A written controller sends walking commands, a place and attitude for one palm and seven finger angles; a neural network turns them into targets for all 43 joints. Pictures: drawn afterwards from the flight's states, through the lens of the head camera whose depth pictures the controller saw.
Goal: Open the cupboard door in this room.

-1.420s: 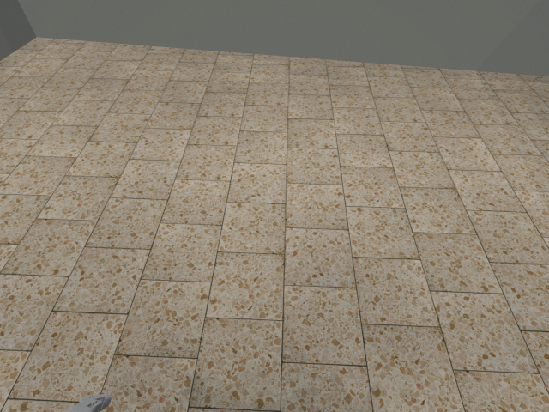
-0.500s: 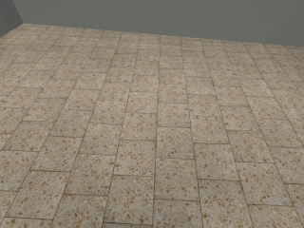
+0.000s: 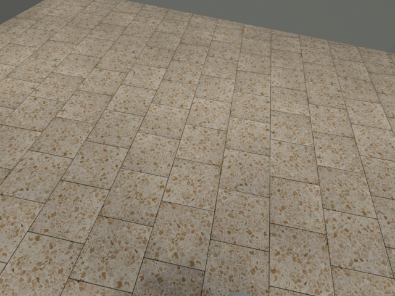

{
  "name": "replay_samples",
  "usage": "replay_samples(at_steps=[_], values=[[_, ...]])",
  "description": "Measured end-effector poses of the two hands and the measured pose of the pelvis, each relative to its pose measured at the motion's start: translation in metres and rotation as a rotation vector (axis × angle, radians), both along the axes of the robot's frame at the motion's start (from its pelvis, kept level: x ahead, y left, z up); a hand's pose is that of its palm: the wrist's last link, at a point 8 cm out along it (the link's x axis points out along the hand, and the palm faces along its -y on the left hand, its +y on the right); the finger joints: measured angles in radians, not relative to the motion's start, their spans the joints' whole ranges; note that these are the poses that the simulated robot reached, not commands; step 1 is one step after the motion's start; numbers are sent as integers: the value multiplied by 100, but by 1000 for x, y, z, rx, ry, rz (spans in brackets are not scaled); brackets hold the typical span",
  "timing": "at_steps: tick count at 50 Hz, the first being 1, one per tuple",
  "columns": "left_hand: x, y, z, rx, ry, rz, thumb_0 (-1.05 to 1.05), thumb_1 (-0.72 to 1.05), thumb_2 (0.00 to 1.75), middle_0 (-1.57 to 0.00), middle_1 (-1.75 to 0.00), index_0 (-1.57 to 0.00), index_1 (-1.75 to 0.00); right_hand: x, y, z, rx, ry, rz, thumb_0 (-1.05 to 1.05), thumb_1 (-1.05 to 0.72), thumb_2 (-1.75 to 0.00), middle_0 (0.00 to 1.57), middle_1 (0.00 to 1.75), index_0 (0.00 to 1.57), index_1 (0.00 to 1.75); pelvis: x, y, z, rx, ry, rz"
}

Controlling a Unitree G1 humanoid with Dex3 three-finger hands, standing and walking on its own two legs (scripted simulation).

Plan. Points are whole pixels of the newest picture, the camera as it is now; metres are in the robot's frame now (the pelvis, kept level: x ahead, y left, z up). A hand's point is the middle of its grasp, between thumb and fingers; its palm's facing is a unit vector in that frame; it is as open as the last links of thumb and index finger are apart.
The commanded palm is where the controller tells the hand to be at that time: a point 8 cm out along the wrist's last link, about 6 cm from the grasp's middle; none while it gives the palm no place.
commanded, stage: turn or walk to find it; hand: left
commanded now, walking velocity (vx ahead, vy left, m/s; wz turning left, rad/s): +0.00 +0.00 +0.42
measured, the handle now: out of the picture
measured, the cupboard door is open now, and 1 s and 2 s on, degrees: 0 0 0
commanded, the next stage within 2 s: none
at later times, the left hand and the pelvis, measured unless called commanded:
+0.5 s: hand out of the picture -0.04 +0.19 -0.17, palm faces +0.26 -0.93 -0.25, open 7.4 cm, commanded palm none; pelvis -0.03 -0.01 -0.01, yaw +15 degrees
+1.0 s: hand out of the picture -0.02 +0.21 -0.15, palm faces +0.44 -0.85 -0.29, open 7.4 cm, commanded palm none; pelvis -0.03 -0.02 -0.01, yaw +27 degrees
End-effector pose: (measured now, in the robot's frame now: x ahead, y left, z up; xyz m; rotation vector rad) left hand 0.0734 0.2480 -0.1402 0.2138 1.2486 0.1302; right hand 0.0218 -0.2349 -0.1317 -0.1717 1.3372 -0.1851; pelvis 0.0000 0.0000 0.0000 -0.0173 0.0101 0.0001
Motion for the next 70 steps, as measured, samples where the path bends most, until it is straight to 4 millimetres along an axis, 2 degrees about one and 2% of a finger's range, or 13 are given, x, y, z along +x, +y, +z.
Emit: replay_samples(at_steps=[4,9,18,23,28,32,37,41,48,52,58,62,70], values=[[-8,-5,9,10,-27,42,0,91,90,-20,-30,-20,-30,-2,-6,-2,10,14,23,1,-90,-90,21,30,21,30,-7,-7,3,-5,13,44],[-24,-15,14,50,-82,91,0,91,90,-20,-30,-20,-30,5,-31,-14,19,-3,54,1,-90,-90,21,31,21,30,-16,-25,-6,18,19,93],[-85,-25,20,60,-32,193,0,90,90,-20,-30,-20,-30,44,-56,-4,-18,-54,144,1,-91,-90,20,30,20,30,-21,-31,1,39,-17,190],[-116,-19,8,30,3,264,0,90,90,-20,-30,-20,-30,71,-38,2,-39,-59,236,1,-91,-90,20,30,20,30,-24,-22,-2,39,-10,247],[-155,-1,-17,-4,62,351,0,90,90,-20,-30,-20,-30,103,0,2,-57,-122,345,1,-91,-90,20,30,20,30,-29,-1,-15,26,2,299],[-173,11,-16,-5,117,392,0,91,90,-20,-30,-20,-30,112,27,12,-42,-169,386,1,-91,-90,20,30,20,30,-33,6,-9,21,-3,309],[-168,19,-3,0,69,421,0,91,90,-20,-30,-20,-30,109,46,15,-12,-167,420,1,-91,-90,20,30,20,30,-36,9,1,9,-7,347],[-154,19,7,18,8,435,0,91,90,-20,-30,-20,-30,101,48,10,15,-143,430,1,-91,-90,21,30,21,30,-37,6,3,11,-8,380],[-129,3,21,67,-100,454,0,91,90,-20,-30,-20,-30,91,23,-12,48,-74,439,1,-90,-90,21,30,21,30,-34,-16,-3,30,-3,445],[-133,-15,26,93,-131,474,0,91,90,-20,-30,-20,-30,93,4,-22,50,-35,453,1,-91,-90,21,30,21,30,-32,-30,-6,38,-7,492],[-161,-40,28,72,-84,545,0,90,90,-20,-30,-20,-30,103,-9,-14,27,1,502,1,-91,-90,20,30,20,30,-30,-36,2,47,-11,553],[-185,-51,22,45,-47,601,0,90,90,-20,-30,-20,-30,110,-4,-9,4,17,549,1,-91,-90,20,30,20,30,-32,-35,3,50,-10,595],[-258,-57,-9,-22,48,739,0,90,90,-20,-30,-21,-30,139,55,0,-21,-69,698,1,-91,-90,20,30,20,30,-49,-15,-8,21,-14,678]])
